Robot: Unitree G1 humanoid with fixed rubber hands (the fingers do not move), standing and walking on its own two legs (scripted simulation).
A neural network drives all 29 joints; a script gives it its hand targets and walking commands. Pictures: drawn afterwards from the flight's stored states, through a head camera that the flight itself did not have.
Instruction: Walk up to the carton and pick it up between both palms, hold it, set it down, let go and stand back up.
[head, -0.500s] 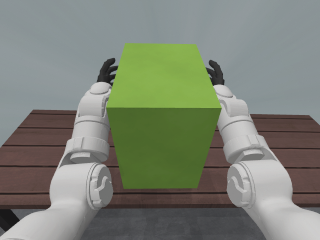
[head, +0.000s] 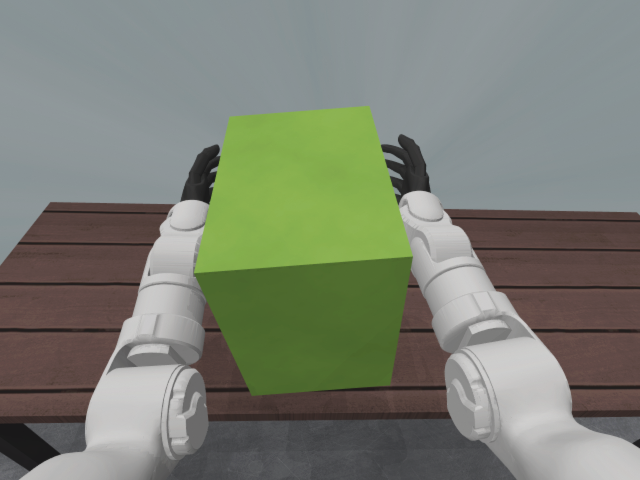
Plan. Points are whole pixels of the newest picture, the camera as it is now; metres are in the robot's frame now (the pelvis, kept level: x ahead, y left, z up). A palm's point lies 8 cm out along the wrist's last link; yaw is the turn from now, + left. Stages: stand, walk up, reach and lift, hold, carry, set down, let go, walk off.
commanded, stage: set down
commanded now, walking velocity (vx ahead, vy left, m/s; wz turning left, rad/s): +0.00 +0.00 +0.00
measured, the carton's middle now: (310, 251) +0.37 +0.02 +0.12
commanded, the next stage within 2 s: none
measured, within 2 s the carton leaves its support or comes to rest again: neither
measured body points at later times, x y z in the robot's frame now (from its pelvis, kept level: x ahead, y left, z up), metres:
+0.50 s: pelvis +0.00 +0.01 +0.00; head -0.02 +0.02 +0.45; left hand +0.43 +0.16 +0.15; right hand +0.42 -0.12 +0.16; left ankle +0.01 +0.11 -0.74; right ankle +0.01 -0.13 -0.74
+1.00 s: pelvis +0.01 +0.01 +0.00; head +0.00 +0.02 +0.45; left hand +0.44 +0.16 +0.12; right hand +0.43 -0.11 +0.13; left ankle +0.01 +0.11 -0.74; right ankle +0.01 -0.13 -0.74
